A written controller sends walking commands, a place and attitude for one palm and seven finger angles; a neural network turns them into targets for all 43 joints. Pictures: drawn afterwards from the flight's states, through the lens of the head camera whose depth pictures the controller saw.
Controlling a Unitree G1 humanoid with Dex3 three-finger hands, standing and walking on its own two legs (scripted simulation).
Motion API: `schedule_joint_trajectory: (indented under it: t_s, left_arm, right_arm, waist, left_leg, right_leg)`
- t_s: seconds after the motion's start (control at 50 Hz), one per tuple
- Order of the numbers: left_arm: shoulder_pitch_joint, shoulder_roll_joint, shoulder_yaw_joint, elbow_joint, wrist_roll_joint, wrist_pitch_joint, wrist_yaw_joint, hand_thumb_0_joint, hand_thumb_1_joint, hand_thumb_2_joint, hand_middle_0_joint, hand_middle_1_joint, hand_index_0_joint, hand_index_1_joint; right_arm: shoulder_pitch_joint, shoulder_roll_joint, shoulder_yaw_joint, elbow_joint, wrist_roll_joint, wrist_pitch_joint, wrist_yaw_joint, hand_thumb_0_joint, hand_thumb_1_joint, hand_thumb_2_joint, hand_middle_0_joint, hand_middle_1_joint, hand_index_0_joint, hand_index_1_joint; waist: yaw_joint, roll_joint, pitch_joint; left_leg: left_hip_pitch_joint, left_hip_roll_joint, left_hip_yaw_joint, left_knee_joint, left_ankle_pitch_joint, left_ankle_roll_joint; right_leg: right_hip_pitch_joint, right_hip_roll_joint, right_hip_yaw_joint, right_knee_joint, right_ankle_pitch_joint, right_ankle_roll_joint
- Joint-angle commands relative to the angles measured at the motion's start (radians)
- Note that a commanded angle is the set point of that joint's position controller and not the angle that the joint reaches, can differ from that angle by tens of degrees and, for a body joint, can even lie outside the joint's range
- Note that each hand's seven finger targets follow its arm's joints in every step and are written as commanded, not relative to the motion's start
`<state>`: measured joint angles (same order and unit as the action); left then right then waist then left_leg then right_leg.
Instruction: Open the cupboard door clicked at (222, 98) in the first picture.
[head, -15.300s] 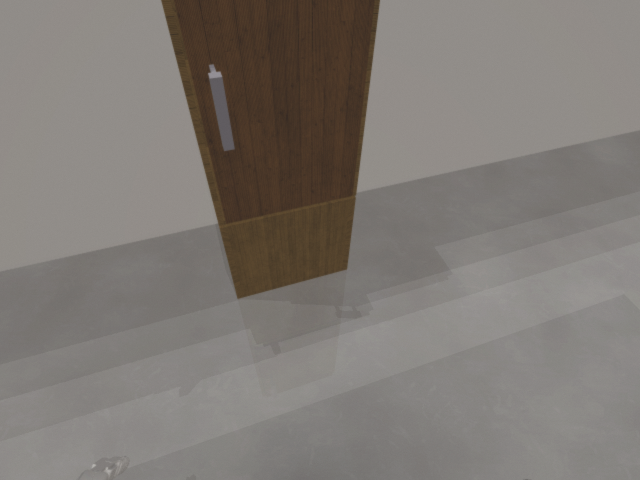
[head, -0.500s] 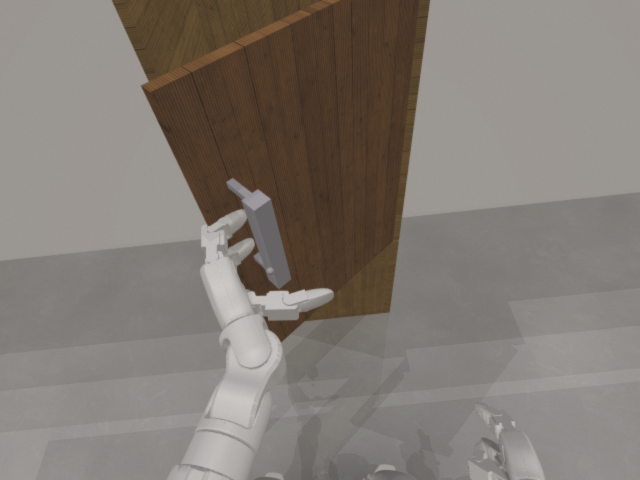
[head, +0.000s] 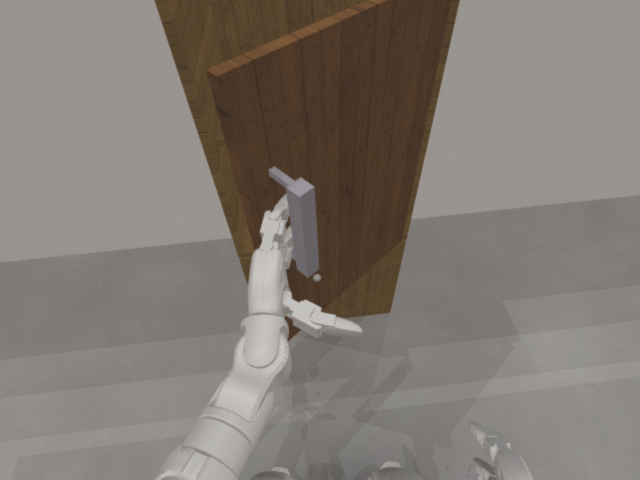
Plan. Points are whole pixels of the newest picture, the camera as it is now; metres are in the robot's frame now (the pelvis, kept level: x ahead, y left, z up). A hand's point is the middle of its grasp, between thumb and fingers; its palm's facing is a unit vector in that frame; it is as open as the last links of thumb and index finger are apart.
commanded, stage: slide the hand sideways off the handle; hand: left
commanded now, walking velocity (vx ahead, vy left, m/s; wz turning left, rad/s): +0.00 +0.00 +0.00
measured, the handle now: (293, 224) +0.43 +0.05 +0.08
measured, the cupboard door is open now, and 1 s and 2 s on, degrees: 38 38 38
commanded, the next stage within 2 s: draw the hand back to the body in 0.94 s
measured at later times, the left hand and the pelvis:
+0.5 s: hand (287, 301) +0.31 +0.05 +0.08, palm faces +0.08 -1.00 +0.00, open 16.4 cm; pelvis +0.03 +0.02 +0.00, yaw -1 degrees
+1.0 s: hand (248, 343) +0.26 +0.09 +0.07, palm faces +0.12 -0.99 -0.02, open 16.3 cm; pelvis +0.04 -0.01 +0.00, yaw +0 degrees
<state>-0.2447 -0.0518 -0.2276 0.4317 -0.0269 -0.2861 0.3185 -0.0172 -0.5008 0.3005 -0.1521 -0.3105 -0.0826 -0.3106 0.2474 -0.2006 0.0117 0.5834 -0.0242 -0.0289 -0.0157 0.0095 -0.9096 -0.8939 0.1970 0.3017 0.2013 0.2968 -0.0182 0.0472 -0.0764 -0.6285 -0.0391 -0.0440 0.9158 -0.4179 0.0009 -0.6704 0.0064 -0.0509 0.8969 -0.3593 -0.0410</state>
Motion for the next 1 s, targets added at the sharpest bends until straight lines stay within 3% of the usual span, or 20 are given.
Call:
schedule_joint_trajectory:
  t_s: [0.0, 0.06, 0.08, 0.12, 0.18, 0.22, 0.28, 0.4, 0.46, 0.48, 0.5, 0.58, 0.6, 0.64, 0.7, 0.8, 0.88, 0.94, 0.98]
  left_arm:
    - [-0.22, -0.138, -0.032, -0.248, 0.006, -0.067, 0.035, 0.0, -0.5, 0.3, -0.15, -0.3, -0.15, -0.3]
    - [-0.195, -0.135, -0.063, -0.286, 0.111, -0.077, 0.092, 0.0, -0.5, 0.3, -0.15, -0.3, -0.15, -0.3]
    - [-0.173, -0.11, -0.05, -0.286, 0.145, -0.076, 0.11, 0.0, -0.5, 0.3, -0.15, -0.3, -0.15, -0.3]
    - [-0.118, -0.115, -0.064, -0.324, 0.168, -0.073, 0.122, 0.0, -0.5, 0.3, -0.15, -0.3, -0.15, -0.3]
    - [-0.035, -0.116, -0.077, -0.395, 0.15, -0.053, 0.11, 0.0, -0.5, 0.3, -0.15, -0.3, -0.15, -0.3]
    - [-0.008, -0.117, -0.087, -0.45, 0.134, -0.038, 0.096, 0.0, -0.5, 0.3, -0.15, -0.3, -0.15, -0.3]
    - [0.021, -0.131, -0.115, -0.505, 0.138, -0.019, 0.089, 0.0, -0.5, 0.3, -0.15, -0.3, -0.15, -0.3]
    - [0.201, -0.136, -0.159, -0.642, 0.144, -0.01, 0.06, 0.0, -0.5, 0.3, -0.15, -0.3, -0.15, -0.3]
    - [0.265, -0.104, -0.153, -0.669, 0.144, 0.006, 0.034, 0.0, -0.5, 0.3, -0.15, -0.3, -0.15, -0.3]
    - [0.301, -0.095, -0.147, -0.678, 0.146, 0.013, 0.026, 0.0, -0.5, 0.3, -0.15, -0.3, -0.15, -0.3]
    - [0.301, -0.099, -0.156, -0.691, 0.144, 0.019, 0.018, 0.0, -0.5, 0.3, -0.15, -0.3, -0.15, -0.3]
    - [0.401, -0.038, -0.103, -0.761, 0.12, 0.027, -0.008, 0.0, -0.5, 0.3, -0.15, -0.3, -0.15, -0.3]
    - [0.417, -0.026, -0.087, -0.788, 0.108, 0.023, -0.016, 0.0, -0.5, 0.3, -0.15, -0.3, -0.15, -0.3]
    - [0.446, 0.012, -0.045, -0.79, 0.098, 0.017, -0.028, 0.0, -0.5, 0.3, -0.15, -0.3, -0.15, -0.3]
    - [0.472, 0.023, -0.034, -0.813, 0.09, -0.006, -0.05, 0.0, -0.5, 0.3, -0.15, -0.3, -0.15, -0.3]
    - [0.603, 0.071, 0.022, -0.857, 0.036, -0.04, -0.124, 0.0, -0.5, 0.3, -0.15, -0.3, -0.15, -0.3]
    - [0.646, 0.116, 0.07, -0.871, 0.003, -0.053, -0.176, 0.0, -0.5, 0.3, -0.15, -0.3, -0.15, -0.3]
    - [0.61, 0.114, 0.076, -0.877, -0.021, -0.072, -0.204, 0.0, -0.5, 0.3, -0.15, -0.3, -0.15, -0.3]
    - [0.598, 0.141, 0.112, -0.884, -0.033, -0.085, -0.214, 0.0, -0.5, 0.3, -0.15, -0.3, -0.15, -0.3]
  right_arm:
    - [-0.093, -0.103, -0.03, -0.187, 0.004, -0.061, 0.017, 0.0, -0.9, -0.9, 0.2, 0.3, 0.2, 0.3]
    - [-0.078, -0.1, -0.039, -0.188, -0.008, -0.052, 0.042, 0.0, -0.9, -0.9, 0.2, 0.3, 0.2, 0.3]
    - [-0.072, -0.103, -0.043, -0.188, -0.01, -0.046, 0.048, 0.0, -0.9, -0.9, 0.2, 0.3, 0.2, 0.3]
    - [-0.074, -0.097, -0.05, -0.198, -0.011, -0.037, 0.059, 0.0, -0.9, -0.9, 0.2, 0.3, 0.2, 0.3]
    - [-0.085, -0.098, -0.052, -0.226, -0.005, -0.023, 0.06, 0.0, -0.9, -0.9, 0.2, 0.3, 0.2, 0.3]
    - [-0.09, -0.093, -0.049, -0.235, 0.002, -0.012, 0.054, 0.0, -0.9, -0.9, 0.2, 0.3, 0.2, 0.3]
    - [-0.098, -0.089, -0.042, -0.249, 0.007, -0.001, 0.047, 0.0, -0.9, -0.9, 0.2, 0.3, 0.2, 0.3]
    - [-0.089, -0.077, -0.042, -0.267, 0.008, 0.001, 0.049, 0.0, -0.9, -0.9, 0.2, 0.3, 0.2, 0.3]
    - [-0.086, -0.078, -0.038, -0.276, 0.01, 0.005, 0.047, 0.0, -0.9, -0.9, 0.2, 0.3, 0.2, 0.3]
    - [-0.087, -0.08, -0.037, -0.281, 0.012, 0.008, 0.046, 0.0, -0.9, -0.9, 0.2, 0.3, 0.2, 0.3]
    - [-0.09, -0.078, -0.034, -0.285, 0.012, 0.008, 0.043, 0.0, -0.9, -0.9, 0.2, 0.3, 0.2, 0.3]
    - [-0.088, -0.075, -0.029, -0.304, 0.01, 0.006, 0.031, 0.0, -0.9, -0.9, 0.2, 0.3, 0.2, 0.3]
    - [-0.095, -0.072, -0.027, -0.306, 0.01, 0.004, 0.029, 0.0, -0.9, -0.9, 0.2, 0.3, 0.2, 0.3]
    - [-0.091, -0.071, -0.021, -0.303, 0.006, 0.003, 0.02, 0.0, -0.9, -0.9, 0.2, 0.3, 0.2, 0.3]
    - [-0.094, -0.071, -0.019, -0.301, 0.003, -0.01, 0.014, 0.0, -0.9, -0.9, 0.2, 0.3, 0.2, 0.3]
    - [-0.083, -0.078, -0.023, -0.3, 0.005, -0.035, 0.007, 0.0, -0.9, -0.9, 0.2, 0.3, 0.2, 0.3]
    - [-0.08, -0.086, -0.023, -0.298, 0.008, -0.054, -0.003, 0.0, -0.9, -0.9, 0.2, 0.3, 0.2, 0.3]
    - [-0.08, -0.089, -0.024, -0.289, 0.009, -0.074, -0.011, 0.0, -0.9, -0.9, 0.2, 0.3, 0.2, 0.3]
    - [-0.084, -0.092, -0.026, -0.283, 0.01, -0.086, -0.015, 0.0, -0.9, -0.9, 0.2, 0.3, 0.2, 0.3]
  waist:
    - [-0.007, -0.143, -0.238]
    - [-0.008, -0.101, -0.243]
    - [0.002, -0.11, -0.254]
    - [0.008, -0.086, -0.266]
    - [0.022, -0.1, -0.295]
    - [0.016, -0.104, -0.284]
    - [0.01, -0.107, -0.238]
    - [0.01, -0.07, -0.251]
    - [0.004, -0.088, -0.213]
    - [0.012, -0.078, -0.21]
    - [0.004, -0.067, -0.2]
    - [0.025, -0.09, -0.228]
    - [0.026, -0.075, -0.226]
    - [0.027, -0.103, -0.211]
    - [0.021, -0.084, -0.185]
    - [0.025, -0.094, -0.215]
    - [0.021, -0.102, -0.193]
    - [0.002, -0.123, -0.178]
    - [0.01, -0.108, -0.19]
  left_leg:
    - [0.079, 0.013, -0.001, -0.182, 0.032, 0.016]
    - [0.08, 0.022, -0.001, -0.161, 0.077, 0.015]
    - [0.073, 0.026, -0.015, -0.16, 0.101, 0.009]
    - [0.087, 0.031, -0.007, -0.153, 0.131, 0.005]
    - [0.1, 0.032, -0.003, -0.156, 0.174, 0.003]
    - [0.111, 0.034, 0.0, -0.161, 0.187, 0.004]
    - [0.115, 0.039, -0.013, -0.167, 0.189, 0.004]
    - [0.147, 0.045, -0.018, -0.144, 0.286, -0.002]
    - [0.129, 0.038, -0.011, -0.14, 0.258, 0.004]
    - [0.125, 0.039, -0.016, -0.146, 0.26, 0.002]
    - [0.127, 0.038, -0.015, -0.142, 0.254, 0.004]
    - [0.116, 0.024, -0.005, -0.135, 0.259, 0.007]
    - [0.116, 0.022, 0.001, -0.132, 0.255, 0.007]
    - [0.089, 0.016, 0.005, -0.128, 0.227, 0.011]
    - [0.072, 0.014, 0.005, -0.116, 0.209, 0.013]
    - [0.045, 0.008, 0.014, -0.098, 0.205, 0.015]
    - [0.006, 0.004, 0.011, -0.087, 0.167, 0.017]
    - [-0.023, 0.001, 0.007, -0.065, 0.13, 0.016]
    - [-0.041, -0.003, 0.008, -0.052, 0.114, 0.014]
  right_leg:
    - [0.148, 0.001, 0.001, -0.167, -0.031, 0.005]
    - [0.11, 0.0, -0.006, -0.12, 0.014, -0.004]
    - [0.111, 0.003, -0.014, -0.099, 0.027, -0.012]
    - [0.116, 0.005, -0.012, -0.093, 0.052, -0.016]
    - [0.167, 0.011, -0.011, -0.096, 0.095, -0.02]
    - [0.182, 0.012, -0.009, -0.103, 0.118, -0.017]
    - [0.172, 0.013, -0.015, -0.104, 0.109, -0.015]
    - [0.181, 0.013, -0.016, -0.083, 0.185, -0.013]
    - [0.186, 0.012, -0.013, -0.094, 0.197, -0.01]
    - [0.188, 0.013, -0.015, -0.091, 0.187, -0.013]
    - [0.18, 0.011, -0.014, -0.092, 0.189, -0.011]
    - [0.231, 0.01, -0.003, -0.096, 0.235, -0.01]
    - [0.234, 0.007, 0.001, -0.097, 0.243, -0.008]
    - [0.243, 0.005, 0.011, -0.103, 0.244, -0.003]
    - [0.222, 0.001, 0.021, -0.101, 0.234, 0.001]
    - [0.267, -0.008, 0.048, -0.105, 0.292, 0.014]
    - [0.263, -0.016, 0.07, -0.116, 0.273, 0.026]
    - [0.243, -0.03, 0.097, -0.129, 0.24, 0.04]
    - [0.244, -0.035, 0.117, -0.135, 0.201, 0.039]
